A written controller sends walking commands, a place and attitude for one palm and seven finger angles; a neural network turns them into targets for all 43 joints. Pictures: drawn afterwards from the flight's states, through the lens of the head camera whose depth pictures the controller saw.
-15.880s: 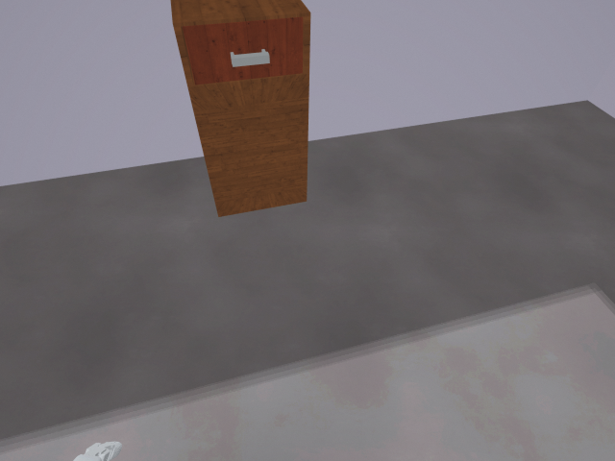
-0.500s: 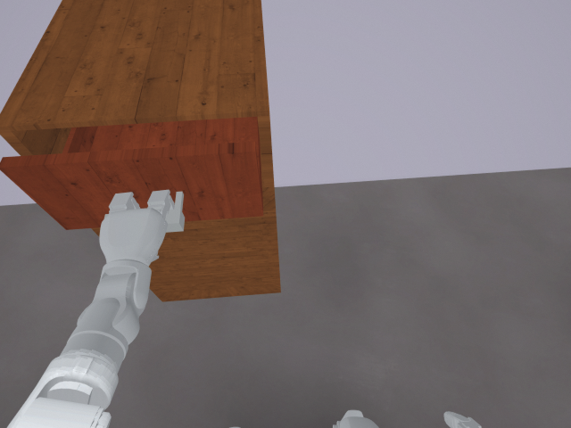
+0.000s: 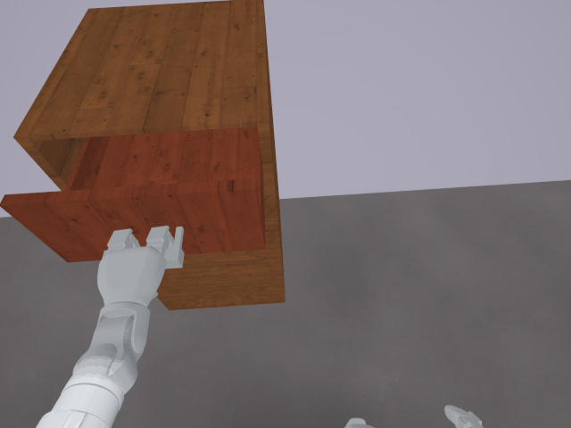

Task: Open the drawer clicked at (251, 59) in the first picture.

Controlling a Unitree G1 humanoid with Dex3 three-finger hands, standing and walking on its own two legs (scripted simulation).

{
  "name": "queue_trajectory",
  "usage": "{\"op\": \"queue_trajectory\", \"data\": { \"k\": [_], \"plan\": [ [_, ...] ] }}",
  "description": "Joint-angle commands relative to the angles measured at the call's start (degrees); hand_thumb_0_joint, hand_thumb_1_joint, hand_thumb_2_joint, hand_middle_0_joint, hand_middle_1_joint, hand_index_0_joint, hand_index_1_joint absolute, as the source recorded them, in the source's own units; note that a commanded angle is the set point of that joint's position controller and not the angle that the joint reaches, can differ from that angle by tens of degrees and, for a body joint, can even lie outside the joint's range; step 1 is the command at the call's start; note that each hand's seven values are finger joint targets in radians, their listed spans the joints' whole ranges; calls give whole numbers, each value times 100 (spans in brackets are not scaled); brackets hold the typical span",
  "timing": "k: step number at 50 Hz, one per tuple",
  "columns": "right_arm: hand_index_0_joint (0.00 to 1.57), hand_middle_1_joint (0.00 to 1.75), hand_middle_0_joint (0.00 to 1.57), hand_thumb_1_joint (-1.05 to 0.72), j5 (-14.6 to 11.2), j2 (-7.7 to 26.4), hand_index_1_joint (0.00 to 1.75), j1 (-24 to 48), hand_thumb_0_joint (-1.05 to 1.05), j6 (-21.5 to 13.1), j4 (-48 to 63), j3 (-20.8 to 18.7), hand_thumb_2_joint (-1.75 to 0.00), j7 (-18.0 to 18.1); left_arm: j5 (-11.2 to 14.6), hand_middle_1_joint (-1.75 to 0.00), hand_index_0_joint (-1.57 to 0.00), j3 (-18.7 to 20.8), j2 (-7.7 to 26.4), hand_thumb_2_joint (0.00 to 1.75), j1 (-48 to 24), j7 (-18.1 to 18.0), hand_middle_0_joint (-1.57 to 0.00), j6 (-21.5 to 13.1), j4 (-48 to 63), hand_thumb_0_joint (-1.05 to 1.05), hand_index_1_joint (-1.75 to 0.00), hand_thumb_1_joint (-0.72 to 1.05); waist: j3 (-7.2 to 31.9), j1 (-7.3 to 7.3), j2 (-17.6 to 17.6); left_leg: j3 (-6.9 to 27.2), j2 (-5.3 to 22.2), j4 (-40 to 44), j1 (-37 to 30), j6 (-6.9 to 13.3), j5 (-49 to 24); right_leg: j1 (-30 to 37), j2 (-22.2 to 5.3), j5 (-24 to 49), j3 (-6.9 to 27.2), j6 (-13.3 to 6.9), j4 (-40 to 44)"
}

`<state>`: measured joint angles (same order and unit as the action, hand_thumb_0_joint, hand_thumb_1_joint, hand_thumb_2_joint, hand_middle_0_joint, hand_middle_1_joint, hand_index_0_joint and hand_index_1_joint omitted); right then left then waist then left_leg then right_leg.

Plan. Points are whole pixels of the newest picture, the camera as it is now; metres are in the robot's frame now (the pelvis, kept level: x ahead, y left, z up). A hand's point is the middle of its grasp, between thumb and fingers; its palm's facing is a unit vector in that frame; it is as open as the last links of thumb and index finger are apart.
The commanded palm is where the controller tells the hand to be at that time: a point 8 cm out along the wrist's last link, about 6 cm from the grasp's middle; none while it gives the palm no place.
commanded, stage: pull the drawer open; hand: left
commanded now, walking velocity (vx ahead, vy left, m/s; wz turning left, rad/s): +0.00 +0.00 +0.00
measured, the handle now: (146, 246) +0.39 +0.24 -0.01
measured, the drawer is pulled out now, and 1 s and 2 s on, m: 0.13 0.25 0.30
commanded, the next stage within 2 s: open the thumb to release the handle in 1.60 s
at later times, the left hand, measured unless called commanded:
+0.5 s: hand (142, 323) +0.27 +0.23 -0.03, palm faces -0.03 -0.05 -1.00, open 6.1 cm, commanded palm +0.23 +0.23 +0.02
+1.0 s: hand (135, 366) +0.21 +0.22 -0.03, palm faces -0.02 -0.07 -1.00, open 6.1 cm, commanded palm +0.17 +0.23 +0.02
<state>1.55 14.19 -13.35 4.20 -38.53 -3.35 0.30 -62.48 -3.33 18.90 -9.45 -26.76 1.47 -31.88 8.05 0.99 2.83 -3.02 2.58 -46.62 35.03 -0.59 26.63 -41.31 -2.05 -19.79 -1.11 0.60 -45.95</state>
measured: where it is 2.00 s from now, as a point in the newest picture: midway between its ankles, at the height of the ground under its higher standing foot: outside the picture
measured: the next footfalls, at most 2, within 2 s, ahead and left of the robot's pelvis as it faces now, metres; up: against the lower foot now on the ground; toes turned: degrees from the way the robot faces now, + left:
none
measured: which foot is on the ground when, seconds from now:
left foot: down 0.00-1.00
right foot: down 0.00-1.00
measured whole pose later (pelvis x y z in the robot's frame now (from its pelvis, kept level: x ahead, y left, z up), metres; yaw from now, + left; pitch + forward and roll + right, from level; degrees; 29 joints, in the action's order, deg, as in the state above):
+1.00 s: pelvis +0.00 -0.01 +0.00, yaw +0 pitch +11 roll +1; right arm 2.8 13.0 -7.6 1.8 -35.6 -2.1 0.4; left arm -63.6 -4.4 17.0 18.3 -29.6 1.5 -8.7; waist 7.2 -1.5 1.9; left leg -3.3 2.9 -48.3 31.5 -1.3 27.9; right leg -38.8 -1.7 -21.6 -0.6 -0.1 -49.1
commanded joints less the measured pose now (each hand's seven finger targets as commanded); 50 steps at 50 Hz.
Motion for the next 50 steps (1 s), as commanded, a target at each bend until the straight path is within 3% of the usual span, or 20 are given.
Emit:
{"op": "queue_trajectory", "data": {
  "k": [1, 3, 5, 8, 12, 16, 17, 23, 25, 26, 29, 32, 34, 36, 37, 41, 45, 48, 50],
  "plan": [
    [20, 30, 20, -90, -11, 750, 30, 153, 0, -278, 680, -262, -90, 82, 24, -135, -40, 365, 818, 90, -691, -266, -40, 16, 1143, 0, -135, 90, 1635, -133, -199, 26, -337, 531, -551, 130, -2580, 1646, 305, 2188, -169, -314, 339],
    [20, 30, 20, -90, -17, 715, 30, 196, 0, -293, 711, -259, -90, 85, 15, -135, -40, 392, 794, 90, -317, -269, -40, 37, 1171, 0, -135, 90, 1642, -205, -231, 18, -349, 528, -578, 124, -2622, 1680, 310, 2199, -183, -310, 314],
    [20, 30, 20, -90, -20, 710, 30, 244, 0, -325, 734, -247, -90, 97, 19, -135, -40, 334, 733, 90, -352, -276, -40, 39, 1236, 0, -135, 90, 1538, -168, -338, 10, -359, 547, -534, 131, -2407, 1644, 308, 2077, -183, -301, 355],
    [20, 30, 20, -90, -5, 695, 30, 310, 0, -357, 769, -249, -90, 105, 23, -135, -40, 421, 775, 90, -33, -288, -40, 29, 1356, 0, -135, 90, 1548, -242, -298, -7, -371, 546, -570, 133, -2462, 1716, 300, 2145, -168, -304, 347],
    [20, 30, 20, -90, 0, 674, 30, 417, 0, -400, 831, -216, -90, 110, -2, -135, -40, 377, 731, 90, 25, -309, -40, 17, 1617, 0, -135, 90, 1488, -232, -249, 17, -369, 557, -585, 125, -2388, 1659, 299, 2047, -168, -304, 338],
    [20, 30, 20, -90, 10, 655, 30, 528, 0, -416, 900, -204, -90, 97, 13, -135, -40, 479, 748, 90, 593, -324, -40, 42, 1837, 0, -135, 90, 1524, -323, -180, -4, -391, 534, -627, 115, -2499, 1773, 298, 2225, -149, -321, 332],
    [20, 30, 20, -90, 5, 639, 30, 535, 0, -418, 882, -197, -90, 94, 4, -135, -40, 421, 692, 90, 595, -332, -40, 57, 1820, 0, -135, 90, 1408, -271, -290, 0, -385, 529, -605, 116, -2419, 1699, 303, 2157, -156, -302, 336],
    [20, 30, 20, -90, 30, 615, 30, 645, 0, -459, 943, -184, -90, 95, -12, -135, -40, 509, 717, 90, 1103, -382, -40, 85, 2171, 0, -135, 90, 1456, -376, -210, -2, -394, 535, -648, 104, -2412, 1754, 305, 2134, -142, -312, 310],
    [20, 30, 20, -90, 37, 597, 30, 679, 0, -481, 963, -182, -90, 84, 13, -135, -40, 376, 563, 90, 1211, -386, -40, 97, 2304, 0, -135, 90, 1371, -334, -275, -1, -385, 525, -642, 103, -2405, 1730, 296, 2166, -153, -301, 320],
    [20, 30, 20, -90, 42, 619, 30, 732, 0, -478, 961, -178, -90, 90, 5, -135, -40, 536, 707, 90, 1279, -402, -40, 98, 2356, 0, -135, 90, 1409, -369, -284, 8, -379, 516, -650, 105, -2468, 1759, 305, 2201, -126, -315, 311],
    [20, 30, 20, -90, 42, 593, 30, 768, 0, -486, 986, -161, -90, 88, 15, -135, -40, 498, 628, 90, 1598, -405, -40, 130, 2413, 0, -135, 90, 1233, -378, -405, -3, -405, 533, -541, 104, -2205, 1738, 303, 2054, -128, -298, 331],
    [20, 30, 20, -90, 55, 585, 30, 836, 0, -510, 1010, -147, -90, 90, -5, -135, -40, 529, 680, 90, 1710, -435, -40, 121, 2599, 0, -135, 90, 1178, -409, -261, 8, -396, 548, -589, 101, -2132, 1665, 304, 1886, -130, -315, 330],
    [20, 30, 20, -90, 77, 572, 30, 863, 0, -519, 1030, -149, -90, 88, 4, -135, -40, 503, 638, 90, 1892, -452, -40, 114, 2767, 0, -135, 90, 1272, -420, -266, -9, -401, 518, -614, 105, -2150, 1726, 297, 2012, -100, -311, 323],
    [20, 30, 20, -90, 75, 581, 30, 922, 0, -513, 1046, -138, -90, 92, 20, -135, -40, 720, 801, 90, 2180, -468, -40, 118, 2831, 0, -135, 90, 1273, -479, -325, 5, -410, 520, -555, 95, -2170, 1825, 294, 2098, -63, -329, 306],
    [20, 30, 20, -90, 79, 547, 30, 938, 0, -522, 1060, -136, -90, 81, 33, -135, -40, 631, 682, 90, 2399, -471, -40, 122, 2888, 0, -135, 90, 1238, -493, -263, -18, -409, 512, -578, 95, -2218, 1820, 284, 2181, -63, -316, 296],
    [20, 30, 20, -90, 75, 551, 30, 1047, 0, -508, 1098, -118, -90, 61, 43, -135, -40, 628, 663, 90, 2574, -503, -40, 128, 3100, 0, -135, 90, 1036, -449, -257, 6, -405, 488, -518, 93, -2059, 1665, 301, 1950, -68, -329, 301],
    [20, 30, 20, -90, 110, 512, 30, 1052, 0, -527, 1122, -119, -90, 61, -3, -135, -40, 639, 644, 90, 2890, -568, -40, 114, 3215, 0, -135, 90, 1119, -515, -303, 4, -419, 442, -505, 88, -1944, 1657, 301, 1854, -59, -319, 247],
    [20, 30, 20, -90, 116, 514, 30, 1088, 0, -525, 1122, -111, -90, 49, -13, -135, -40, 543, 577, 90, 2861, -597, -40, 131, 3322, 0, -135, 90, 1032, -456, -303, 32, -403, 405, -537, 96, -1938, 1533, 312, 1785, -71, -321, 235],
    [20, 30, 20, -90, 109, 505, 30, 1127, 0, -526, 1144, -98, -90, 43, -24, -135, -40, 535, 570, 90, 3037, -602, -40, 145, 3341, 0, -135, 90, 982, -491, -239, 40, -413, 394, -508, 88, -1899, 1498, 318, 1736, -62, -329, 219]
  ]
}}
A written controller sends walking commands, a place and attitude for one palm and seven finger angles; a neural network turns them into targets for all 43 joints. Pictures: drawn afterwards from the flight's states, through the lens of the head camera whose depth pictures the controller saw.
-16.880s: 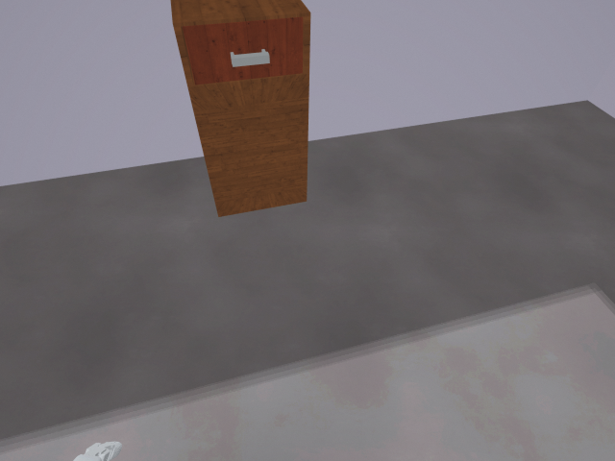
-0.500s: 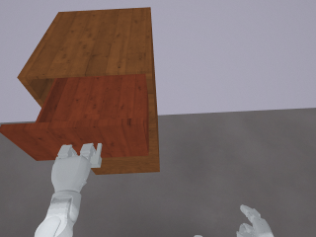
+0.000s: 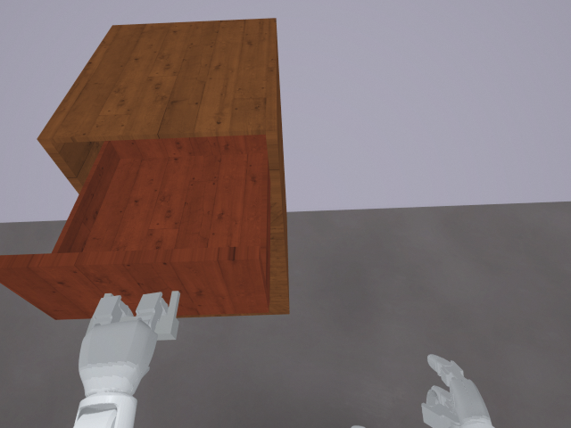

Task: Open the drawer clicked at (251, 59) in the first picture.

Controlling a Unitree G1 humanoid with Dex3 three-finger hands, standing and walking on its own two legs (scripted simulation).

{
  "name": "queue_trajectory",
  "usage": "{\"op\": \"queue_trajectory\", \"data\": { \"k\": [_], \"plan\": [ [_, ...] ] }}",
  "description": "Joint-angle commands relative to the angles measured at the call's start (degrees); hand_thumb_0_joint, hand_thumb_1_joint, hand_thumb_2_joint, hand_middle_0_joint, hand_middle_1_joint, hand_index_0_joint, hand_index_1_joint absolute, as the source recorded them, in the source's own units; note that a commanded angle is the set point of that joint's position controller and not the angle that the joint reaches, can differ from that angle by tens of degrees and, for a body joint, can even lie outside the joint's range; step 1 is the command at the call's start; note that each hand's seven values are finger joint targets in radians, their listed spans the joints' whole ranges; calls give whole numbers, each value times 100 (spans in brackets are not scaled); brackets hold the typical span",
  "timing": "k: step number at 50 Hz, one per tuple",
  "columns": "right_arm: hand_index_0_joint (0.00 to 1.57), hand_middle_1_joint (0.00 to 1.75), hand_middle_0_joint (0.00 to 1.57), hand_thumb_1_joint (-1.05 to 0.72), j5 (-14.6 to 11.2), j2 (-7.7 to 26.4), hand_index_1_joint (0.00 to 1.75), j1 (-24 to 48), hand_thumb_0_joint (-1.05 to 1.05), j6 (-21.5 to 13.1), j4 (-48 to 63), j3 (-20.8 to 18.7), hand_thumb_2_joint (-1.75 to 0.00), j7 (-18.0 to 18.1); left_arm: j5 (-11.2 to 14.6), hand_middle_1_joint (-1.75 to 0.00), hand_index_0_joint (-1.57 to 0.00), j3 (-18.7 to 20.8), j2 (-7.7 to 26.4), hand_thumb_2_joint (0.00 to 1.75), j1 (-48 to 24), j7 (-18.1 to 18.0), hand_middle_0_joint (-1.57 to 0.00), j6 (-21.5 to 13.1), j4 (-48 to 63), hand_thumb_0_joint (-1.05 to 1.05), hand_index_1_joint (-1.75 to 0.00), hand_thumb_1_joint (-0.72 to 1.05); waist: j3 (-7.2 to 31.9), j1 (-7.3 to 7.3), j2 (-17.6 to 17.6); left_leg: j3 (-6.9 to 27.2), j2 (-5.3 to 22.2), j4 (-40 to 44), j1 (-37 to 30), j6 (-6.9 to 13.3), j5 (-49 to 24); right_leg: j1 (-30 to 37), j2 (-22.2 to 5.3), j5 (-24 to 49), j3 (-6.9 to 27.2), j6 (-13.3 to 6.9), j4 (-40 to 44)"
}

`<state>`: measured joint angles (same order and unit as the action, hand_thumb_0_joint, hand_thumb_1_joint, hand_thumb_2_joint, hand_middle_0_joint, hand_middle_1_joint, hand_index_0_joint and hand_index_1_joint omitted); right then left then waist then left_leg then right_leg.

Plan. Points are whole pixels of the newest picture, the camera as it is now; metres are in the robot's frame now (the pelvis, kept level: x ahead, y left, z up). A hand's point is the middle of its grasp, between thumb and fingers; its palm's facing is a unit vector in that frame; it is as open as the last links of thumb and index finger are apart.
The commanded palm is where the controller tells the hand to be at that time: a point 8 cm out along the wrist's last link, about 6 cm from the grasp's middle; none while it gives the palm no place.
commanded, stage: pull the drawer open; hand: left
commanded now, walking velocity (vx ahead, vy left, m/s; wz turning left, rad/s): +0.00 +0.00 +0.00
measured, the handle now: (137, 313) +0.27 +0.24 -0.01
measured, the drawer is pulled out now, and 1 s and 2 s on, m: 0.25 0.30 0.30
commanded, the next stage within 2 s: open the thumb to release the handle in 0.60 s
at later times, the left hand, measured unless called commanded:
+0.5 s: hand (130, 398) +0.16 +0.22 -0.03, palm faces -0.02 -0.09 -1.00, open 6.1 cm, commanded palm +0.12 +0.23 +0.02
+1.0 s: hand (128, 392) +0.17 +0.23 -0.02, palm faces +0.01 -0.08 -1.00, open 8.0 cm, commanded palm +0.14 +0.23 +0.02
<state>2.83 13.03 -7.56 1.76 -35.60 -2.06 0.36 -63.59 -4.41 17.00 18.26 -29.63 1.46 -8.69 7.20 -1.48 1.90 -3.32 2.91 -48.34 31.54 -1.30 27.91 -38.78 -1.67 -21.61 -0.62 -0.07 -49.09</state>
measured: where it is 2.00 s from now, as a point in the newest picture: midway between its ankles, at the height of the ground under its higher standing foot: outside the picture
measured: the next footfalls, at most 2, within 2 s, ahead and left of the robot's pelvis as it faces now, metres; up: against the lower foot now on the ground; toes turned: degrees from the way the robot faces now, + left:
none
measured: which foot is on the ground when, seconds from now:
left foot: down 0.00-1.00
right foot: down 0.00-1.00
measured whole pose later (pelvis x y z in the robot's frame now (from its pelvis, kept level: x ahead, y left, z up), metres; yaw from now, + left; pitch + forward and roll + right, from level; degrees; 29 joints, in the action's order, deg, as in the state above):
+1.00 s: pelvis -0.01 -0.01 -0.01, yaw +1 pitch +11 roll +1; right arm 3.4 12.8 -7.0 1.6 -35.3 -1.1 1.3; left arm -62.4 -4.9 16.2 25.2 -30.5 3.3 -2.1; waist 7.3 -3.2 2.2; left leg -2.3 2.7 -52.1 34.0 -1.7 28.8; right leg -41.0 -1.9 -22.8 -1.2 -0.5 -52.9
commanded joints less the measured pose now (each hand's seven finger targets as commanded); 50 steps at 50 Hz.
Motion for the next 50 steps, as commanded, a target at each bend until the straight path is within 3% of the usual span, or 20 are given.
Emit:
{"op": "queue_trajectory", "data": {
  "k": [1, 7, 9, 12, 19, 21, 24, 26, 27, 30, 31, 34, 35, 37, 38, 40, 41, 45, 48, 50],
  "plan": [
    [20, 30, 20, -90, -13, 632, 30, 549, 0, -274, 876, -221, -90, 38, 102, -135, -40, 637, 737, 90, 284, -308, -40, 154, 1095, 0, -135, 90, 1108, -237, -184, 98, -432, 571, -172, 158, -2073, 1256, 289, 1905, -139, -270, 517],
    [20, 30, 20, -90, 10, 596, 30, 600, 0, -283, 968, -184, -90, -22, 104, -135, -40, 444, 608, 90, 799, -290, -40, 139, 1399, 0, -135, 90, 1043, -269, -151, 111, -416, 496, -196, 162, -2142, 1168, 285, 1890, -131, -257, 449],
    [20, 30, 20, -90, 20, 578, 30, 596, 0, -293, 985, -187, -90, -17, 103, -135, -40, 597, 711, 90, 1078, -295, -40, 94, 1415, 0, -135, 90, 1049, -328, -260, 97, -427, 463, -137, 169, -2123, 1222, 296, 1961, -98, -255, 437],
    [20, 30, 20, -90, 29, 560, 30, 596, 0, -301, 1037, -172, -90, -75, 112, -135, -40, 491, 624, 90, 1435, -307, -40, 39, 1619, 0, -135, 90, 999, -341, -135, 121, -398, 414, -190, 161, -2329, 1128, 299, 2018, -81, -269, 372],
    [20, 30, 20, -90, 92, 570, 30, 612, 0, -299, 1097, -166, -90, -121, 107, -135, -40, 581, 692, 90, 1838, -385, -40, -98, 1888, 0, -135, 90, 878, -330, -205, 131, -429, 287, -6, 173, -1956, 924, 296, 1790, 27, -274, 332],
    [20, 30, 20, -90, 96, 569, 30, 598, 0, -289, 1122, -172, -90, -121, 124, -135, -40, 774, 848, 90, 2020, -436, -40, -137, 2002, 0, -135, 90, 994, -366, -191, 144, -429, 247, -11, 174, -2009, 968, 295, 1858, 41, -290, 298],
    [20, 30, 20, -90, 98, 559, 30, 613, 0, -291, 1137, -158, -90, -134, 122, -135, -40, 704, 752, 90, 2147, -465, -40, -142, 1942, 0, -135, 90, 854, -383, -201, 141, -455, 218, 104, 171, -1771, 829, 290, 1589, 65, -290, 283],
    [20, 30, 20, -90, 95, 567, 30, 592, 0, -286, 1147, -170, -90, -119, 157, -135, -40, 922, 934, 90, 2353, -481, -40, -156, 2006, 0, -135, 90, 992, -426, -171, 136, -447, 204, 106, 172, -1875, 982, 292, 1808, 132, -299, 279],
    [20, 30, 20, -90, 90, 546, 30, 611, 0, -295, 1167, -138, -90, -136, 161, -135, -40, 857, 854, 90, 2633, -485, -40, -158, 1980, 0, -135, 90, 981, -478, -147, 141, -460, 199, 114, 164, -1955, 1005, 303, 1900, 135, -302, 216],
    [20, 30, 20, -90, 89, 572, 30, 618, 0, -266, 1172, -155, -90, -163, 194, -135, -40, 825, 850, 90, 2554, -471, -40, -135, 2126, 0, -135, 90, 957, -413, -224, 140, -439, 162, 174, 179, -1976, 971, 284, 1981, 133, -284, 205],
    [20, 30, 20, -90, 88, 578, 30, 638, 0, -257, 1194, -153, -90, -144, 199, -135, -40, 945, 945, 90, 2634, -487, -40, -146, 2217, 0, -135, 90, 1049, -459, -82, 152, -435, 170, 169, 177, -2083, 1065, 292, 2125, 146, -300, 173],
    [20, 30, 20, -90, 94, 566, 30, 626, 0, -267, 1172, -155, -90, -158, 207, -135, -40, 899, 873, 90, 2819, -510, -40, -158, 2097, 0, -135, 90, 942, -443, -168, 128, -442, 128, 214, 173, -2058, 1004, 287, 2200, 189, -284, 158],
    [20, 30, 20, -90, 154, 662, 30, 680, 0, -231, 965, -151, -90, -104, 71, -135, -40, 552, 793, 90, 631, -549, -40, -117, 2190, 0, -135, 90, 901, 72, -176, 208, -440, -33, 252, 192, -1714, 464, 243, 1878, 217, -251, 151],
    [20, 30, 20, -90, 177, 598, 30, 564, 0, -333, 981, -225, -90, 13, 5, -134, -39, 922, 890, 84, 1042, -672, -39, -90, 1723, 0, -134, 76, 925, -169, -321, 172, -443, 38, 283, 204, -1476, 568, 279, 1473, 94, -245, 224],
    [20, 30, 20, -90, 145, 583, 30, 548, 0, -342, 965, -229, -90, 21, 23, -133, -38, 764, 724, 81, 1201, -654, -38, -29, 1607, 0, -133, 69, 1093, -183, -224, 155, -442, 50, 191, 200, -1494, 635, 272, 1486, 43, -248, 236],
    [20, 30, 20, -90, 106, 605, 30, 562, 0, -337, 953, -232, -90, 57, 70, -131, -38, 757, 788, 75, 983, -643, -38, 72, 1635, 0, -131, 55, 1188, -184, -323, 143, -459, 97, 170, 201, -1506, 771, 250, 1552, 22, -233, 279],
    [20, 30, 20, -90, 87, 625, 30, 582, 0, -325, 947, -226, -90, 88, 82, -130, -37, 750, 829, 72, 835, -603, -37, 127, 1712, 0, -130, 48, 1289, -174, -191, 149, -462, 143, 91, 193, -1593, 844, 256, 1618, 18, -246, 281],
    [20, 30, 20, -90, 34, 600, 30, 658, 0, -322, 944, -167, -90, 135, 115, -127, -35, 391, 631, 60, 881, -373, -35, 258, 1594, 0, -127, 20, 1063, -187, -388, 132, -466, 270, 70, 213, -1541, 933, 249, 1511, -61, -210, 425],
    [20, 30, 20, -90, 35, 580, 30, 686, 0, -327, 955, -121, -90, 158, 93, -125, -33, 425, 712, 51, 881, -257, -33, 211, 1547, 0, -125, -1, 922, -261, -339, 142, -462, 386, 50, 201, -1469, 968, 252, 1351, -51, -222, 484],
    [20, 30, 20, -90, 26, 584, 30, 682, 0, -328, 938, -114, -90, 174, 106, -124, -32, 403, 714, 45, 710, -174, -32, 160, 1477, 0, -124, -15, 678, -216, -484, 132, -473, 412, 123, 222, -1263, 914, 239, 1134, -23, -205, 612]
  ]
}}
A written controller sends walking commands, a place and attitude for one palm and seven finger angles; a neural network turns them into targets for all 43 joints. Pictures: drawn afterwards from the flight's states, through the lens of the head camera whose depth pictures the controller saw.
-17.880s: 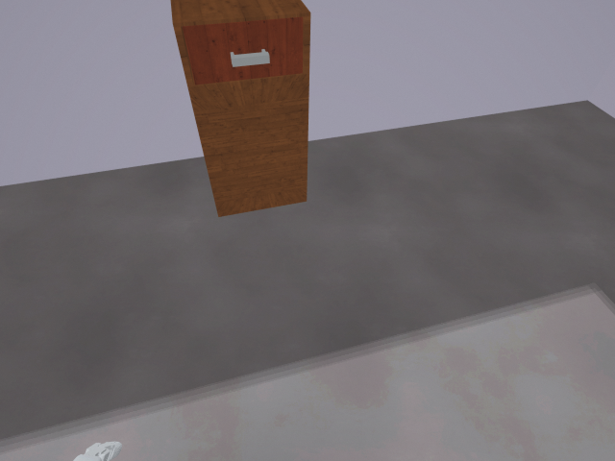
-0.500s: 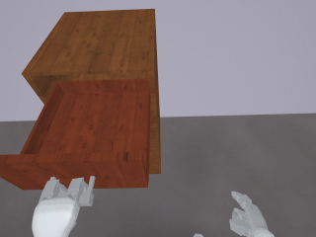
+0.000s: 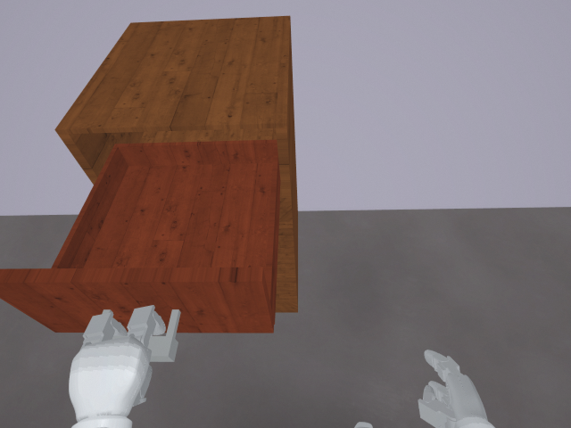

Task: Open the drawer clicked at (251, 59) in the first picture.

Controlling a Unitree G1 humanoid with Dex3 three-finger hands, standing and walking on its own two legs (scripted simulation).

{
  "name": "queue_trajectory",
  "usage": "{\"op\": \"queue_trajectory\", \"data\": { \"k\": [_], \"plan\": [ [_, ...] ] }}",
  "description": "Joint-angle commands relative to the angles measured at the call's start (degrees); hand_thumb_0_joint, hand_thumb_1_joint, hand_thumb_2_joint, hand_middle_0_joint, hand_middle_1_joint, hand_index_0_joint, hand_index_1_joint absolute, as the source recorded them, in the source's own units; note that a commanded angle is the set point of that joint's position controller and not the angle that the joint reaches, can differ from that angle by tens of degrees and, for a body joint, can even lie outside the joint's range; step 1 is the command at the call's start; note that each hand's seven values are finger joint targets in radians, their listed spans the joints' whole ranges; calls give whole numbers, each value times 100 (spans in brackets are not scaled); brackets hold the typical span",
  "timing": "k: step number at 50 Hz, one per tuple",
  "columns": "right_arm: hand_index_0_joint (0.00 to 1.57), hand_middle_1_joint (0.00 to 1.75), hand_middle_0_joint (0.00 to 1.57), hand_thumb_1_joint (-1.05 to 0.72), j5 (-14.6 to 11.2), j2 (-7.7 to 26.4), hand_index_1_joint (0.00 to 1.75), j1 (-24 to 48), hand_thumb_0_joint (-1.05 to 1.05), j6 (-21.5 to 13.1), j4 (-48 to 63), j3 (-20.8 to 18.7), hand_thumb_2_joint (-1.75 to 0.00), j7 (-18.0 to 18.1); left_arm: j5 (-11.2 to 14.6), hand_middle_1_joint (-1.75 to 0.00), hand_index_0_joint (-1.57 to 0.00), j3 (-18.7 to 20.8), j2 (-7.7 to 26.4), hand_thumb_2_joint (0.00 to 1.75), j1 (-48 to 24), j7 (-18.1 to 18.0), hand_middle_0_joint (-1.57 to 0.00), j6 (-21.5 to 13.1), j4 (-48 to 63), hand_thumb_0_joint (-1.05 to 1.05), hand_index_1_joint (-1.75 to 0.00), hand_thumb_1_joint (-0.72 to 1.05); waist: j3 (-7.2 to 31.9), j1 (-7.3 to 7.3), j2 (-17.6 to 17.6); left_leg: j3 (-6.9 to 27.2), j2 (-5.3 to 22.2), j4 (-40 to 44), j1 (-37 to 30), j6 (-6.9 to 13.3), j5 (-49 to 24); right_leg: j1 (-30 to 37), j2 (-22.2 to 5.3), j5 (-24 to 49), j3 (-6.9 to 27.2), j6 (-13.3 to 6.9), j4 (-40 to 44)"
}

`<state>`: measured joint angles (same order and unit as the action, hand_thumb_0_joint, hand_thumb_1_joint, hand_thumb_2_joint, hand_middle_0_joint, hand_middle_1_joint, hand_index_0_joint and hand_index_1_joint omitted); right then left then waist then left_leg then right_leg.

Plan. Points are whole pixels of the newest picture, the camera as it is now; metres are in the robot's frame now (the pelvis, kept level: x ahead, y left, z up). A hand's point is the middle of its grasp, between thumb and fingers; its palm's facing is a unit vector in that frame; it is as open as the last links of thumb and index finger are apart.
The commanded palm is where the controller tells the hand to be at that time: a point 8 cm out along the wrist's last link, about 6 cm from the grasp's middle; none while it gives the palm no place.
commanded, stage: open the thumb to release the handle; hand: left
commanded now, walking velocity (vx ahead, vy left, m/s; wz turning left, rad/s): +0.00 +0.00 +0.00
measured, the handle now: (135, 332) +0.24 +0.24 +0.00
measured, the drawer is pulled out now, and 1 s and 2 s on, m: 0.30 0.30 0.30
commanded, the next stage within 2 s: lift the hand off the handle in 0.20 s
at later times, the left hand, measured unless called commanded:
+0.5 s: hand (132, 377) +0.18 +0.23 -0.02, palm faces +0.01 -0.07 -1.00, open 13.8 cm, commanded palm +0.17 +0.23 +0.03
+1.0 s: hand (120, 359) +0.19 +0.23 +0.03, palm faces +0.03 -0.09 -1.00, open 13.5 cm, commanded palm +0.17 +0.23 +0.09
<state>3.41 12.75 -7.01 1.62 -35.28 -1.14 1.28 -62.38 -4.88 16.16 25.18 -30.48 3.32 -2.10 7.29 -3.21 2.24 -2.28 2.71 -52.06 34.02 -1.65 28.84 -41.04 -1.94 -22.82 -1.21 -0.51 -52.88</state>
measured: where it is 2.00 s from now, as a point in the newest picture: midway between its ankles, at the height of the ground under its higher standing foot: outside the picture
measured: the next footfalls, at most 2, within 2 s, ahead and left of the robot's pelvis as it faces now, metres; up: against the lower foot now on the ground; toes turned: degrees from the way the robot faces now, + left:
none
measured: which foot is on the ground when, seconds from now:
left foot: down 0.00-1.00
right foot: down 0.00-1.00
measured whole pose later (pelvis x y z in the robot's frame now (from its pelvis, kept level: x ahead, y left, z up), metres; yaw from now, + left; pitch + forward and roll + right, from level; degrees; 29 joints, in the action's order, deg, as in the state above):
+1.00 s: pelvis -0.01 +0.00 +0.02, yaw +0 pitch +5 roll +1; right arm 2.6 13.1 -6.8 0.8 -36.6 -0.9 3.1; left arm -60.0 -5.3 18.4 20.3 -24.1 3.7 -0.4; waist 3.8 -4.3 3.0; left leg -2.1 2.1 -42.8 24.4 -1.5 23.9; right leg -31.1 -2.1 -18.4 -1.5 -0.4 -44.0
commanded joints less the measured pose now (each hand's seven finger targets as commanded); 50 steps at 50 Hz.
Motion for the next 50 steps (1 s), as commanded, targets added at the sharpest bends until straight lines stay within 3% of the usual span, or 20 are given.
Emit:
{"op": "queue_trajectory", "data": {
  "k": [1, 5, 9, 13, 15, 16, 19, 24, 26, 33, 38, 42, 44, 47, 50],
  "plan": [
    [20, 30, 20, -90, -34, 623, 30, 638, 0, -313, 909, -200, -90, 102, -17, -123, -32, 571, 893, 42, -30, -69, -32, -61, 786, 0, -123, -22, 699, -58, -479, 38, -454, 809, -132, 257, -1333, 1168, 272, 1208, 67, -175, 1015],
    [20, 30, 20, -90, 5, 588, 30, 596, 0, -349, 918, -210, -90, 67, -43, -120, -30, 473, 785, 30, 3, -66, -30, -218, 837, 0, -120, -50, 761, -84, -307, 34, -456, 807, -203, 236, -1332, 1107, 264, 1144, 34, -183, 967],
    [20, 30, 20, -90, 18, 589, 30, 605, 0, -356, 910, -227, -90, 60, -76, -120, -30, 427, 721, 30, -235, -126, -30, -270, 765, 0, -120, -50, 660, -42, -295, 44, -456, 796, -144, 237, -1164, 945, 259, 890, 24, -183, 994],
    [20, 30, 20, -90, 6, 600, 30, 587, 0, -356, 864, -245, -90, 90, -100, -120, -30, 638, 900, 30, -340, -197, -30, -227, 664, 0, -120, -50, 798, -64, -390, 44, -463, 778, -138, 236, -1187, 1012, 262, 941, 65, -187, 980],
    [20, 30, 20, -90, 16, 584, 30, 589, 0, -368, 903, -248, -90, 77, -81, -120, -30, 413, 705, 30, -231, -193, -30, -201, 753, 0, -120, -50, 897, -70, -267, 38, -466, 767, -192, 235, -1278, 1055, 253, 1057, 37, -189, 947],
    [20, 30, 20, -90, -5, 606, 30, 609, 0, -357, 882, -246, -90, 89, -73, -120, -30, 536, 835, 30, -407, -201, -30, -181, 743, 0, -120, -50, 885, -29, -258, 55, -458, 779, -194, 234, -1294, 1042, 264, 1066, 51, -202, 964],
    [20, 30, 20, -90, -12, 606, 30, 622, 0, -356, 810, -240, -90, 137, -88, -120, -30, 555, 874, 30, -618, -194, -30, -133, 565, 0, -120, -50, 772, -21, -465, 44, -469, 787, -83, 244, -1131, 1036, 246, 922, 57, -166, 1015],
    [20, 30, 20, -90, -23, 607, 30, 634, 0, -374, 782, -238, -90, 170, -106, -120, -30, 413, 783, 30, -915, -187, -30, -85, 552, 0, -120, -50, 870, -21, -217, 53, -464, 863, -234, 234, -1189, 1016, 257, 887, -10, -191, 1002],
    [20, 30, 20, -90, -43, 628, 30, 634, 0, -368, 742, -236, -90, 206, -78, -120, -30, 459, 849, 30, -1196, -167, -30, -61, 416, 0, -120, -50, 800, 46, -399, 79, -456, 880, -184, 242, -1089, 992, 255, 757, 1, -179, 1067],
    [20, 30, 20, -90, -56, 605, 30, 630, 0, -401, 764, -238, -90, 237, -21, -120, -30, 426, 910, 30, -1411, -107, -30, -56, 727, 0, -120, -50, 1061, -31, -184, 41, -478, 1012, -458, 239, -1217, 1264, 242, 847, 3, -174, 1155],
    [20, 30, 20, -90, -60, 582, 30, 686, 0, -414, 770, -206, -90, 267, 60, -120, -30, 561, 1030, 30, -1367, -22, -30, -49, 975, 0, -120, -50, 897, -51, -349, 35, -480, 1184, -595, 254, -1257, 1481, 236, 862, 27, -150, 1359],
    [20, 30, 20, -90, -71, 583, 30, 740, 0, -404, 784, -178, -90, 256, 130, -120, -30, 607, 1115, 30, -1313, 104, -30, -43, 1261, 0, -120, -50, 787, -94, -124, 33, -472, 1395, -791, 237, -1358, 1692, 225, 944, 73, -159, 1517],
    [20, 30, 20, -90, -86, 570, 30, 771, 0, -403, 794, -170, -90, 235, 160, -120, -30, 460, 973, 30, -1188, 197, -30, -6, 1315, 0, -120, -50, 665, -97, -187, 31, -466, 1489, -853, 241, -1376, 1765, 230, 938, 38, -151, 1601],
    [20, 30, 20, -90, -96, 571, 30, 822, 0, -386, 798, -162, -90, 235, 203, -120, -30, 546, 1064, 30, -1074, 337, -30, 30, 1395, 0, -120, -50, 576, -152, -284, 28, -462, 1641, -956, 245, -1409, 1956, 219, 948, 68, -138, 1747],
    [20, 30, 20, -90, -107, 562, 30, 848, 0, -375, 780, -170, -90, 211, 213, -120, -30, 563, 1110, 30, -1021, 472, -30, 14, 1611, 0, -120, -50, 561, -181, -161, 19, -460, 1760, -1147, 241, -1609, 2107, 237, 1146, 53, -152, 1821]
  ]
}}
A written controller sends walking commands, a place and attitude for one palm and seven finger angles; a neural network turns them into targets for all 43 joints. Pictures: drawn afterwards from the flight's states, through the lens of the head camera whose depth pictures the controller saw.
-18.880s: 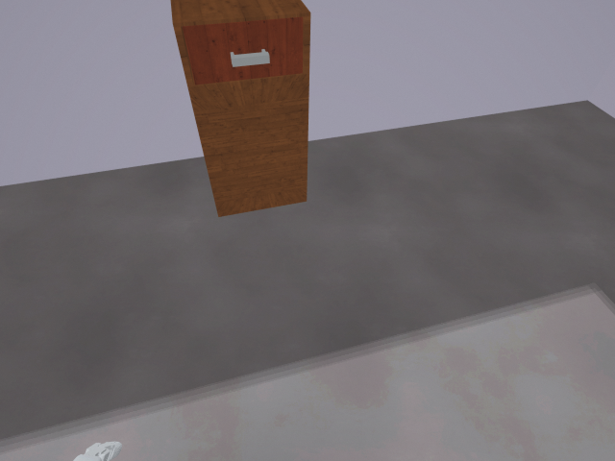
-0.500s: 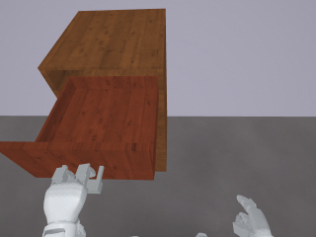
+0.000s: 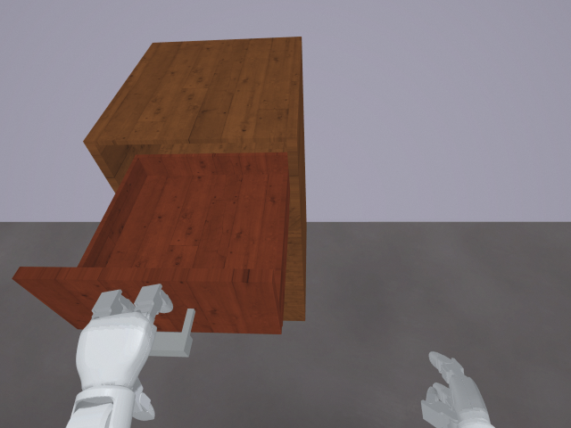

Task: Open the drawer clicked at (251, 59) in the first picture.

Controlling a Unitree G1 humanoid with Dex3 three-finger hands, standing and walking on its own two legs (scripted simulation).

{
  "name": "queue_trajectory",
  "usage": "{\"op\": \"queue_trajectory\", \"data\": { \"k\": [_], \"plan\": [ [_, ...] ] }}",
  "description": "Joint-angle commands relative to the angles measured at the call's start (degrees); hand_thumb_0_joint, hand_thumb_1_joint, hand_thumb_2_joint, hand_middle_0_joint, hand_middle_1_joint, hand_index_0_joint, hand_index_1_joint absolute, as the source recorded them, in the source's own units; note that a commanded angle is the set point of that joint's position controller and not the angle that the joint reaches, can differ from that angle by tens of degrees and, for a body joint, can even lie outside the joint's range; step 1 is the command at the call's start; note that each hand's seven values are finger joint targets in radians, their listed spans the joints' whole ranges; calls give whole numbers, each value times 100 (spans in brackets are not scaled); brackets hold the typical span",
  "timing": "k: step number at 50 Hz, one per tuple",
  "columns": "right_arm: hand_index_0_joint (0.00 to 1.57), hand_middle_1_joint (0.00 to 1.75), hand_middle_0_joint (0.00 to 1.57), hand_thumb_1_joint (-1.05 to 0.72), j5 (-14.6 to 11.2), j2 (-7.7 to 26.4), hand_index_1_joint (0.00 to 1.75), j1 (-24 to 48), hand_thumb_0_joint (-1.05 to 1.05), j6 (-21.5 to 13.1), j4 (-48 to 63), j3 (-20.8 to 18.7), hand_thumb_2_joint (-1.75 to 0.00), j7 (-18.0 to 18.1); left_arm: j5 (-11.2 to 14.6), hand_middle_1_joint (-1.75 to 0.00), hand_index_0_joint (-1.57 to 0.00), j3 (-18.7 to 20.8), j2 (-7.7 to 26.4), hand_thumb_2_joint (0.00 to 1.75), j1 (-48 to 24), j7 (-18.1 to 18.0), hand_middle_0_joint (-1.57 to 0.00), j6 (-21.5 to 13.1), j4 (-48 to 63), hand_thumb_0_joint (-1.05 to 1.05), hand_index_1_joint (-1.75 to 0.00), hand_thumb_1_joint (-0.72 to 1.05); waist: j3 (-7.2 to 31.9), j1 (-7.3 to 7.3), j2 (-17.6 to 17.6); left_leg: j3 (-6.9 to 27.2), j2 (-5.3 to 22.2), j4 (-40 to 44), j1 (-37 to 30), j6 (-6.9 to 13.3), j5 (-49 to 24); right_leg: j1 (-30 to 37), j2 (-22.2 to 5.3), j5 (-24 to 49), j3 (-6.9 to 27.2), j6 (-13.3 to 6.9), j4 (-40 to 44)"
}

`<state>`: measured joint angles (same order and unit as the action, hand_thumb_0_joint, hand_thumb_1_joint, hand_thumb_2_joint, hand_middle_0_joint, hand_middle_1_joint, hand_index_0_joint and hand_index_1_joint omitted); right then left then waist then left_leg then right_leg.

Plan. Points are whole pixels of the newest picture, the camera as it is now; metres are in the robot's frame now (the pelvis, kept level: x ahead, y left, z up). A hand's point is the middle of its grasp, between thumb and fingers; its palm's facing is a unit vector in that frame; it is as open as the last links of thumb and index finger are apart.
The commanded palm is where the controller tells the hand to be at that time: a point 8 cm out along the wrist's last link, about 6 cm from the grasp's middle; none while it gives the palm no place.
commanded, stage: lift the hand off the handle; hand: left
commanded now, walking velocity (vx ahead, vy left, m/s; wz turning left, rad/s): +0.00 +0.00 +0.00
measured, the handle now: (153, 329) +0.25 +0.24 -0.02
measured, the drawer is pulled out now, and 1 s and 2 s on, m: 0.30 0.30 0.30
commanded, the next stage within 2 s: draw the hand back to the body in 0.90 s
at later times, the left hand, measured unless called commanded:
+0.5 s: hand (112, 333) +0.20 +0.24 +0.08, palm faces +0.08 -0.10 -0.99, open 13.8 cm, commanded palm +0.17 +0.23 +0.14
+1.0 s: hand (107, 310) +0.21 +0.23 +0.13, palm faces +0.08 -0.14 -0.99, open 13.8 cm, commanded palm +0.17 +0.23 +0.18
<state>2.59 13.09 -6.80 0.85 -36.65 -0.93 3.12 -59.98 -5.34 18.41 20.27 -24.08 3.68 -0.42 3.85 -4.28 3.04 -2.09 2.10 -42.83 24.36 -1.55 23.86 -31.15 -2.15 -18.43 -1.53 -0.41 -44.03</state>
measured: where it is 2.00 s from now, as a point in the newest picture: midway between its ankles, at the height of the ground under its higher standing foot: outside the picture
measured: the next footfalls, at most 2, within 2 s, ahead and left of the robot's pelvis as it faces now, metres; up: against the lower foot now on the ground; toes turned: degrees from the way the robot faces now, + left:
none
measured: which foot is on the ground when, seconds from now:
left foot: down 0.00-1.00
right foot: down 0.00-1.00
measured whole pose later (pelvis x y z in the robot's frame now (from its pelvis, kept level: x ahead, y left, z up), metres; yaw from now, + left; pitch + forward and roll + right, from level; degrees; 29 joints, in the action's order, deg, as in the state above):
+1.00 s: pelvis +0.00 +0.01 +0.03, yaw +0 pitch -4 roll +0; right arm 0.6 13.7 -3.5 4.4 -36.5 2.3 -0.2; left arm -53.9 -5.0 23.2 19.1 -4.5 8.1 20.1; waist -1.2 -7.0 6.5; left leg -2.4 1.7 -22.9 3.9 -1.0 15.2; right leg -10.5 -1.8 -10.1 -1.9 0.3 -24.3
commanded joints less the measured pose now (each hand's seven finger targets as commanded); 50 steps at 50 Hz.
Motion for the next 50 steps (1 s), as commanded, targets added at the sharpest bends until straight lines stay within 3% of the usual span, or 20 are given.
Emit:
{"op": "queue_trajectory", "data": {
  "k": [1, 9, 11, 15, 20, 21, 24, 28, 31, 32, 33, 36, 37, 41, 42, 43, 46, 47, 48, 50],
  "plan": [
    [20, 30, 20, -90, -9, 539, 30, 834, 0, -285, 923, -192, -90, 25, -20, -120, -30, 595, 895, 30, -586, -121, -30, -28, 1560, 0, -120, -50, 953, -64, -164, -4, -393, 871, -280, 219, -1193, 1184, 255, 764, 109, -167, 987],
    [20, 30, 20, -90, 1, 481, 30, 894, 0, -265, 972, -148, -90, -123, -2, -120, -30, 456, 804, 30, -171, 167, -30, -36, 2106, 0, -120, -50, 770, -191, -196, 4, -362, 1143, -595, 225, -1580, 1498, 268, 1057, 71, -164, 1146],
    [20, 30, 20, -90, -27, 495, 30, 967, 0, -222, 949, -134, -90, -134, 40, -120, -30, 645, 991, 30, -157, 251, -30, 16, 2151, 0, -120, -50, 626, -188, -299, 21, -356, 1240, -626, 206, -1608, 1630, 283, 1093, 117, -168, 1278],
    [20, 30, 20, -90, -42, 462, 30, 1023, 0, -199, 956, -100, -90, -161, 75, -120, -30, 671, 1014, 30, -90, 395, -30, 52, 2364, 0, -120, -50, 571, -256, -251, -3, -353, 1398, -772, 222, -1669, 1813, 265, 1177, 100, -146, 1400],
    [20, 30, 20, -90, -51, 495, 30, 1090, 0, -168, 927, -61, -90, -154, 220, -120, -30, 744, 1146, 30, -193, 675, -30, 108, 2563, 0, -120, -50, 467, -260, -357, -17, -344, 1585, -976, 254, -1770, 2069, 232, 1326, 118, -103, 1642],
    [20, 30, 20, -90, -66, 524, 30, 1156, 0, -155, 929, -52, -90, -141, 253, -120, -30, 866, 1253, 30, -195, 723, -30, 127, 2619, 0, -120, -50, 431, -273, -183, -5, -329, 1632, -1038, 233, -1805, 2128, 243, 1306, 196, -128, 1728],
    [20, 30, 20, -90, -44, 508, 30, 1118, 0, -154, 929, -38, -90, -171, 287, -120, -30, 611, 1061, 30, -327, 892, -30, 104, 2805, 0, -120, -50, 428, -252, -227, -20, -327, 1709, -1162, 269, -1943, 2180, 220, 1404, 75, -92, 1768],
    [20, 30, 20, -90, -90, 538, 30, 1197, 0, -99, 879, -6, -90, -172, 365, -120, -30, 832, 1327, 30, -431, 1046, -30, 122, 2916, 0, -120, -50, 303, -275, -142, -6, -287, 1905, -1229, 237, -1932, 2331, 240, 1333, 96, -106, 1936],
    [20, 30, 20, -90, -116, 541, 30, 1296, 0, -92, 968, 14, -90, -198, 386, -120, -30, 794, 1284, 30, -501, 1143, -30, 168, 3129, 0, -120, -50, 353, -305, -35, 43, -256, 1995, -1345, 236, -2033, 2451, 261, 1352, 111, -125, 2012],
    [20, 30, 20, -90, -98, 505, 30, 1169, 0, -111, 973, 48, -90, -222, 382, -120, -30, 638, 1140, 30, -475, 1184, -30, 177, 3160, 0, -120, -50, 417, -308, -164, 16, -269, 1994, -1368, 274, -2077, 2487, 205, 1345, 0, -99, 1978],
    [20, 30, 20, -90, -126, 549, 30, 1243, 0, -64, 883, 2, -90, -209, 421, -120, -30, 833, 1373, 30, -628, 1210, -30, 187, 3132, 0, -120, -50, 351, -299, -117, 18, -254, 2085, -1391, 239, -2089, 2542, 250, 1421, 61, -111, 2056],
    [20, 30, 20, -90, -163, 565, 30, 1409, 0, -23, 973, 58, -90, -218, 437, -120, -30, 893, 1444, 30, -718, 1311, -30, 306, 3294, 0, -120, -50, 291, -342, 90, 59, -227, 2205, -1420, 228, -2099, 2682, 268, 1403, 90, -131, 2130],
    [20, 30, 20, -90, -147, 518, 30, 1288, 0, -45, 960, 92, -90, -243, 411, -120, -30, 734, 1304, 30, -766, 1356, -30, 322, 3306, 0, -120, -50, 356, -343, -35, 33, -247, 2202, -1437, 259, -2175, 2720, 210, 1404, -11, -118, 2096],
    [20, 30, 20, -90, -219, 561, 30, 1505, 0, 20, 983, 84, -90, -250, 537, -120, -30, 912, 1481, 30, -810, 1549, -30, 461, 3305, 0, -120, -50, 223, -346, 86, 69, -204, 2354, -1498, 238, -2176, 2852, 296, 1440, 69, -132, 2232],
    [20, 30, 20, -90, -200, 512, 30, 1364, 0, 4, 961, 133, -90, -293, 535, -120, -30, 556, 1131, 30, -666, 1636, -30, 479, 3155, 0, -120, -50, 190, -336, -126, 14, -237, 2359, -1471, 264, -2218, 2839, 235, 1421, -58, -112, 2202],
    [20, 30, 20, -90, -238, 550, 30, 1379, 0, 55, 890, 82, -90, -296, 627, -120, -30, 661, 1253, 30, -653, 1692, -30, 472, 3050, 0, -120, -50, -1, -289, -159, 14, -208, 2445, -1450, 239, -2089, 2779, 286, 1354, -20, -100, 2289],
    [20, 30, 20, -90, -251, 588, 30, 1520, 0, 71, 1016, 114, -90, -309, 589, -120, -30, 676, 1309, 30, -802, 1761, -30, 465, 3255, 0, -120, -50, 41, -308, -65, 24, -180, 2472, -1360, 249, -1850, 2844, 318, 1142, 36, -104, 2316],
    [20, 30, 20, -90, -219, 547, 30, 1376, 0, 39, 1016, 152, -90, -326, 519, -120, -30, 515, 1170, 30, -811, 1762, -30, 430, 3234, 0, -120, -50, 179, -342, -225, -5, -212, 2443, -1402, 289, -1928, 2880, 254, 1139, -44, -100, 2275],
    [20, 30, 20, -90, -213, 591, 30, 1368, 0, 73, 927, 95, -90, -295, 525, -120, -30, 771, 1436, 30, -915, 1718, -30, 372, 3160, 0, -120, -50, 161, -314, -162, 1, -199, 2483, -1404, 266, -1890, 2886, 297, 1180, 26, -101, 2313],
    [20, 30, 20, -90, -190, 588, 30, 1373, 0, 47, 956, 98, -90, -280, 441, -120, -30, 800, 1469, 30, -992, 1640, -30, 283, 3243, 0, -120, -50, 239, -347, -83, -20, -231, 2431, -1473, 259, -1936, 2856, 274, 1239, 43, -99, 2332]
  ]
}}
